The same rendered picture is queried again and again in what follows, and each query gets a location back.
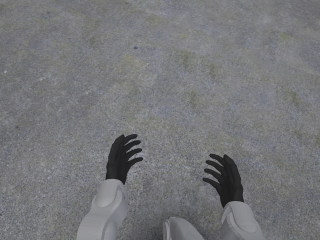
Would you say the robot left hand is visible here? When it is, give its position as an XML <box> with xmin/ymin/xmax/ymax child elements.
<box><xmin>105</xmin><ymin>134</ymin><xmax>143</xmax><ymax>185</ymax></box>

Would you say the robot right hand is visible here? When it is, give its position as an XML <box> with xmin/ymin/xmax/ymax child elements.
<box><xmin>202</xmin><ymin>154</ymin><xmax>244</xmax><ymax>208</ymax></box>

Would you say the right robot forearm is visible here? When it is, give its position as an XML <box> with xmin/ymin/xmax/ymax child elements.
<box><xmin>220</xmin><ymin>201</ymin><xmax>266</xmax><ymax>240</ymax></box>

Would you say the right robot thigh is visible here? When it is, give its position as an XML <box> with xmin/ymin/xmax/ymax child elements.
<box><xmin>162</xmin><ymin>218</ymin><xmax>204</xmax><ymax>240</ymax></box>

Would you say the left robot forearm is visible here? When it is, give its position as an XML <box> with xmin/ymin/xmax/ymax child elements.
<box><xmin>76</xmin><ymin>179</ymin><xmax>128</xmax><ymax>240</ymax></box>

